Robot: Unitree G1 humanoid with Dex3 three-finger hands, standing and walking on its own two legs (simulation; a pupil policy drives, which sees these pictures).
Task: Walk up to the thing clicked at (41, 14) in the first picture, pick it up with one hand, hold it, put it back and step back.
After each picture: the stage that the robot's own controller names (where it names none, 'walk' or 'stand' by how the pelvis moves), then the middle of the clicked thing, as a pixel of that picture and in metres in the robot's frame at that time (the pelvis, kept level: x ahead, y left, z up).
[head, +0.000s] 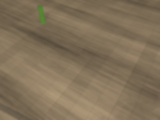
stand; (41, 14) +1.94 +0.52 -0.66
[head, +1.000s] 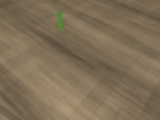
walk; (60, 20) +1.84 +0.21 -0.63
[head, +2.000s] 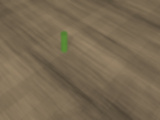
walk; (64, 42) +1.30 +0.12 -0.65
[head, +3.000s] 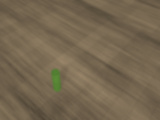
walk; (56, 80) +0.83 +0.18 -0.65
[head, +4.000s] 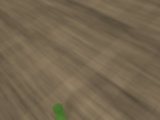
walk; (60, 115) +0.52 +0.21 -0.63
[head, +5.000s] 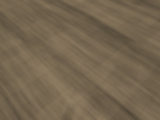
stand; out of the picture +0.42 +0.15 -0.65
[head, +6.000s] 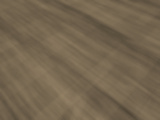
stand; out of the picture +0.40 +0.16 -0.66
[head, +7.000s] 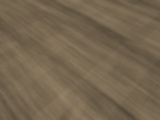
stand; out of the picture +0.41 +0.18 -0.66
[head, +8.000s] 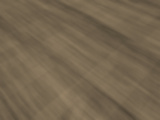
stand; out of the picture +0.41 +0.17 -0.66
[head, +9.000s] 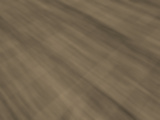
go down; out of the picture +0.40 +0.17 -0.66
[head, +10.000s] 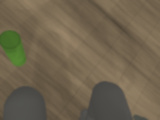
go down; (15, 51) +0.49 +0.22 -0.27
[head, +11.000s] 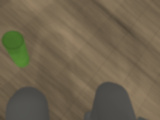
approach; (18, 52) +0.48 +0.22 -0.25
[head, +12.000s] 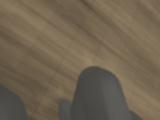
close in; out of the picture +0.46 +0.27 -0.16
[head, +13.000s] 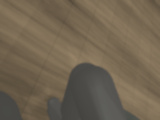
close; out of the picture +0.46 +0.28 -0.16
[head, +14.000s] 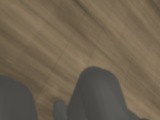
lift; out of the picture +0.39 +0.24 -0.16
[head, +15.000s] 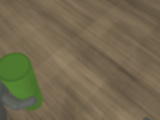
lift; (25, 87) +0.32 +0.17 +0.04
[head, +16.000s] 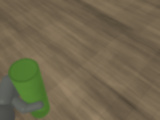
hold; (33, 93) +0.31 +0.15 +0.05
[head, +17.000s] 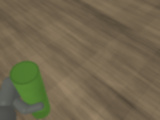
hold; (34, 94) +0.31 +0.15 +0.04
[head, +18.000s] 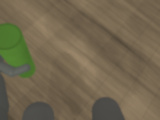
crouch; (18, 56) +0.43 +0.18 -0.04
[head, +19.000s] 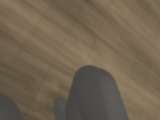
lower; out of the picture +0.45 +0.28 -0.17
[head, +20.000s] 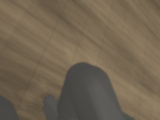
lower; out of the picture +0.45 +0.29 -0.17
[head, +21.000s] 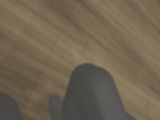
lower; out of the picture +0.44 +0.28 -0.16
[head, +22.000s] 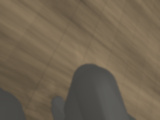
lower; out of the picture +0.43 +0.28 -0.16
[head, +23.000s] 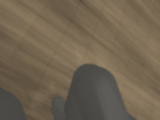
loosen; out of the picture +0.43 +0.26 -0.16
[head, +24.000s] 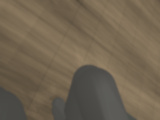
withdraw; out of the picture +0.44 +0.26 -0.17
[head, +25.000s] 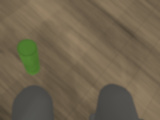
walk; (30, 59) +0.47 +0.20 -0.25
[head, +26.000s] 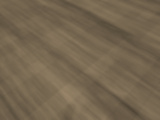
stand; out of the picture +0.39 +0.14 -0.59
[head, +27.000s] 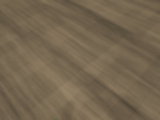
stand; out of the picture +0.41 +0.16 -0.60
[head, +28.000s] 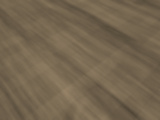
stand; out of the picture +0.41 +0.14 -0.63
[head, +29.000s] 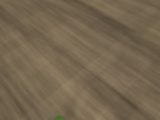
walk; out of the picture +0.42 +0.15 -0.65
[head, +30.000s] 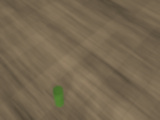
walk; (58, 97) +0.54 +0.13 -0.64
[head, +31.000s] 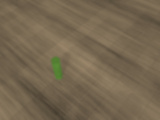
walk; (57, 68) +0.84 +0.24 -0.62
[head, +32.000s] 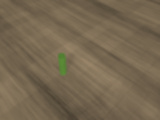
stand; (62, 64) +1.04 +0.17 -0.64
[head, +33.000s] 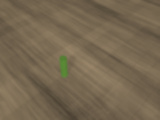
stand; (63, 66) +1.04 +0.16 -0.66
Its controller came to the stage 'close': yes
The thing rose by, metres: 0.69
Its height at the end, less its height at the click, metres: +0.00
